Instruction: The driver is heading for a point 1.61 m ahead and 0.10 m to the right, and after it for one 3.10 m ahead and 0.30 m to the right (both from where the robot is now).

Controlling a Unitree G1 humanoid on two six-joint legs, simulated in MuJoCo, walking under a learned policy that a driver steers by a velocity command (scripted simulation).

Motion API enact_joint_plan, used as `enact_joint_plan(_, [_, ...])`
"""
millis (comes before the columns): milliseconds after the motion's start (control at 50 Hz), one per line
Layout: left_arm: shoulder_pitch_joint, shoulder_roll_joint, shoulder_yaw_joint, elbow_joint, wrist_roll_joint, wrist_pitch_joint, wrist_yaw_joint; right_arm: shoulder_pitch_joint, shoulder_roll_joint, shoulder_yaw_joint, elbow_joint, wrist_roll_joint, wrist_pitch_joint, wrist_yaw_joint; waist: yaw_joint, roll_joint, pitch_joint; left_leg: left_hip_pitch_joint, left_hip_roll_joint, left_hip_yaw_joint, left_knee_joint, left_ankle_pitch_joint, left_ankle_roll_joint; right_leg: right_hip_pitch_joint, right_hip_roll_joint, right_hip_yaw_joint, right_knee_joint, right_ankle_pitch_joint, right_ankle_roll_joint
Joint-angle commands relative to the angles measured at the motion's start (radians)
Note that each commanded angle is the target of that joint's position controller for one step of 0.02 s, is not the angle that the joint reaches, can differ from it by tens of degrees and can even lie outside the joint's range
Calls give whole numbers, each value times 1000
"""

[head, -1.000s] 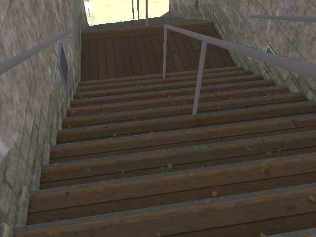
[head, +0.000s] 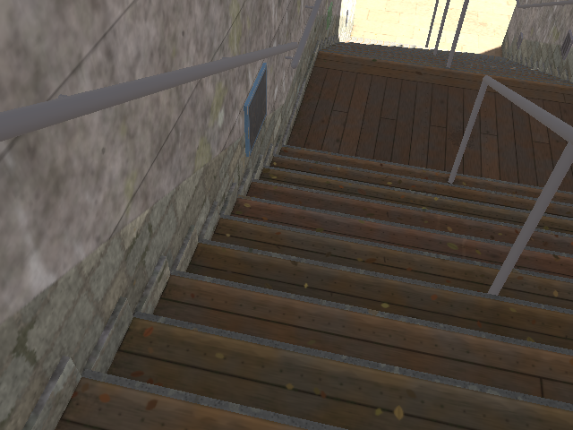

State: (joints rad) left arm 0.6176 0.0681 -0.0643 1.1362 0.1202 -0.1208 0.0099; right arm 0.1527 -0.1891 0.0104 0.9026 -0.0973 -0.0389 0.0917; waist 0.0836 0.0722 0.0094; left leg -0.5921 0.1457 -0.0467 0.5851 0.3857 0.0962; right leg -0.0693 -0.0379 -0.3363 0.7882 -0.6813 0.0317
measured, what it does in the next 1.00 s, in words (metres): goes down: left foot 0.16 m lower, then right foot 0.16 m lower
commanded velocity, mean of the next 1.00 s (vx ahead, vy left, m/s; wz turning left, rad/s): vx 0.50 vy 0.00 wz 0.00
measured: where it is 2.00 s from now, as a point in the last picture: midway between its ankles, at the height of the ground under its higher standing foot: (335, 329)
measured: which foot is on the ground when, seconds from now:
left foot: up 0.00-0.10, down 0.12-0.62, up 0.64-1.00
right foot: down 0.00-0.14, up 0.16-0.58, down 0.60-1.00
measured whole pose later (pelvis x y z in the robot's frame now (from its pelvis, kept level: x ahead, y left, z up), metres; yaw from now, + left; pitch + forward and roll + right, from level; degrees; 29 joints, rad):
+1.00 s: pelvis +0.60 +0.04 -0.33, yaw -5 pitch +3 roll -2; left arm 0.58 0.11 -0.05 1.03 0.09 -0.13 -0.03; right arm 0.05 -0.21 0.07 0.79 -0.11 -0.06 0.06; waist 0.16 0.04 -0.05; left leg -0.67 0.10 -0.06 0.61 0.37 -0.01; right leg -0.36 0.16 0.09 1.04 -0.72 -0.09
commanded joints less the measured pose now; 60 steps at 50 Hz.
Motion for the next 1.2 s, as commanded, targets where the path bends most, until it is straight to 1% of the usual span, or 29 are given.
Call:
enact_joint_plan(20, [119, 172, 44, 19, -20, 21, 34, -188, -32, 4, -82, -13, -1, -5, 67, -88, 239, -129, 17, 29, -179, -114, -15, 33, -324, 274, -196, 418, -190])
enact_joint_plan(80, [93, 191, 72, 20, -16, 55, 29, -171, -42, -8, -35, -4, -22, -18, 56, -65, 183, 91, -32, 97, -230, -195, -7, 4, -304, 236, -78, 519, -173])
enact_joint_plan(120, [8, 242, 85, -7, 16, 63, -18, 164, -181, -80, 86, 31, -50, -25, -112, 13, 43, 592, -128, 211, -256, -27, 23, -182, -198, 90, 279, 636, -113])
enact_joint_plan(160, [157, 102, 46, -30, -5, 47, -99, 632, -363, -149, 217, 7, -36, -16, -214, 171, -504, 1446, 159, -159, 123, 562, 325, -610, -48, 165, 976, -150, 29])
enact_joint_plan(200, [-346, 188, 77, -231, -95, -14, -73, 679, -258, -136, 255, 23, -55, -33, -349, 72, -174, 1222, 188, -314, -63, 9, 310, -1021, -48, 275, 1126, -180, 12])
enact_joint_plan(260, [-369, 155, 73, -258, -43, -14, -12, 343, -21, -40, 163, 11, -65, -39, -116, -165, 72, 457, 157, -246, -159, -337, 215, -746, -187, 443, 482, 278, -67])
enact_joint_plan(300, [-264, 133, 74, -195, -26, 15, -8, 293, -34, -31, 115, 58, -86, -35, -77, -96, 96, 136, 123, -226, -284, -430, 270, -536, -160, 415, 291, 427, -63])
enact_joint_plan(360, [-164, 113, 51, -184, 6, 41, -54, 239, -82, -23, 80, 17, -104, -31, -37, -64, 53, -126, -14, -134, -110, -564, 250, -383, -77, 363, 278, 760, -67])
enact_joint_plan(440, [-419, 200, 53, -279, -56, 44, -39, 327, -61, 6, 102, -1, -103, -69, -118, -47, 49, -126, -50, -97, 92, -764, 138, -298, -78, 364, -161, 1192, -16])
enact_joint_plan(460, [-504, 220, 87, -312, -132, 75, -34, 313, -185, -51, 86, 165, -65, -100, -139, 32, -30, 34, -34, -126, 53, -649, 102, -257, 25, 303, -114, 1123, -8])
enact_joint_plan(480, [-582, 217, 82, -345, -136, 87, -34, 355, -152, -40, 96, 152, -32, -114, -184, 48, 12, 68, -22, -142, 94, -667, 90, -278, -11, 352, -146, 1039, -8])
enact_joint_plan(500, [-557, 239, 63, -336, -21, 74, -49, 404, -14, 33, 132, -24, -71, -78, -149, -60, 184, 66, 84, -241, 200, -842, 94, -449, -136, 452, -261, 1005, -48])
enact_joint_plan(580, [-475, 238, 82, -280, -38, 42, -56, 468, -138, -4, 183, 5, -36, -66, -165, -99, 123, 285, 97, -197, 377, -699, 93, -271, -73, 305, -495, 906, -98])
enact_joint_plan(620, [4, 387, 160, -121, -55, 15, -55, 538, -118, -14, 210, -53, -23, 9, 11, -223, -135, -18, -90, 47, 970, -587, -47, 459, -57, 266, -228, 1315, -255])
enact_joint_plan(640, [105, 470, 174, -103, -54, 23, -71, 616, -2, 10, 180, -26, -28, 31, -12, -416, -363, -281, -206, 110, 1489, -1220, -128, 754, -232, 571, -120, 1533, -478])
enact_joint_plan(680, [73, 400, 168, -107, -44, 9, -77, 150, -120, -9, -51, 49, -65, 13, 124, -173, -82, -811, -160, -3, 1455, -1090, -119, 621, -344, 898, -316, 747, -457])
enact_joint_plan(700, [9, 326, 144, -97, -49, 9, -91, 138, -161, -24, -42, 47, -71, -28, 77, -51, -5, -749, -106, -21, 1402, -979, -93, 377, -324, 881, -373, 509, -432])
enact_joint_plan(760, [-276, 111, 54, -140, -25, -15, -64, 257, 7, 27, -22, -37, -41, -65, -129, -54, 125, -424, 49, -143, 842, -487, 13, -341, -178, 756, -467, 255, -373])
enact_joint_plan(800, [-304, 143, 47, -162, -71, -41, -45, 146, -15, 16, -27, -28, -38, -47, -80, -73, 47, -84, -4, -6, 491, -239, -32, -577, -65, 569, -463, 328, -366])
enact_joint_plan(840, [-255, 230, 54, -156, -30, -40, -51, 170, -20, 31, -33, -25, -38, -16, -125, -94, 7, 146, -58, 64, 606, -183, -64, -769, -22, 538, -308, 487, -346])
enact_joint_plan(860, [-208, 212, 47, -137, -5, -47, -43, 106, -50, 33, -65, -23, -41, -10, -82, -45, 18, -12, -19, -48, 505, -82, -89, -611, -25, 603, -223, 502, -345])
enact_joint_plan(920, [36, 134, 31, -97, -56, -50, 0, -145, -76, 44, -137, -35, -43, -28, 75, -63, 27, -405, -19, -79, 59, 54, -126, -142, -27, 755, 12, 356, -336])
enact_joint_plan(980, [-23, 227, 44, -139, -18, -9, -49, -129, -56, 51, -185, 4, -25, -33, 10, -133, 44, 232, -93, 67, 20, 49, -104, -671, 28, 725, -19, 229, -310])
enact_joint_plan(1040, [-48, 249, 57, -178, -51, 6, -59, -25, -120, 22, -169, 12, -29, -40, -38, -115, 98, 362, -120, 65, -192, -180, -75, -525, 35, 821, 126, 276, -285])
enact_joint_plan(1080, [-111, 279, 56, -195, -39, 25, -94, 325, -233, -35, -50, 32, -55, -50, -194, -65, -18, 765, -37, 42, -318, -21, 20, -512, 106, 738, 560, 434, -184])
enact_joint_plan(1100, [110, 103, 38, -158, -51, 12, -123, 532, -294, -77, 1, 17, -59, -43, -157, 160, -330, 1257, 167, -50, 135, 585, 254, -810, 201, 556, 1046, 33, -93])
enact_joint_plan(1120, [222, 107, 34, -181, -85, 6, -131, 499, -342, -84, -27, 1, -45, -5, -119, 146, -456, 1355, 360, -289, 166, 724, 418, -1059, 208, 496, 1404, -150, -76])
enact_joint_plan(1160, [-137, 219, 64, -300, -81, 19, -102, 329, -206, -66, -56, 8, -32, -4, -180, -47, -131, 918, 384, -386, -108, -319, 314, -1343, 50, 473, 1330, 128, -66])
enact_joint_plan(1200, [-148, 168, 54, -278, -54, 55, -87, 262, -16, -6, -33, 17, -44, -20, -54, -101, 2, 417, 273, -207, -220, -488, 218, -1035, -61, 470, 1058, 376, -120])
Velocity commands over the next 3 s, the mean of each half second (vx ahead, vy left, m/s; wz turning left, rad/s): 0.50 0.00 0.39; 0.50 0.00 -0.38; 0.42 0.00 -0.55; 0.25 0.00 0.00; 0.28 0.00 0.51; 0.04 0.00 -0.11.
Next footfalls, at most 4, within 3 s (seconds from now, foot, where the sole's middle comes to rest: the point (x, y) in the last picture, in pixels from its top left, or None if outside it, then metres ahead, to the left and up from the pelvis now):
0.12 left None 0.22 0.15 -0.87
0.60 right None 0.53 -0.06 -1.03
1.08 left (263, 382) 0.81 0.15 -1.18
1.68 right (368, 346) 1.05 -0.21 -1.34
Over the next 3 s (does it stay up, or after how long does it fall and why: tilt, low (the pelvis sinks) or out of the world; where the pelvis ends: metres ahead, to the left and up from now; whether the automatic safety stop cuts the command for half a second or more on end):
stays up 1.39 0.01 -0.73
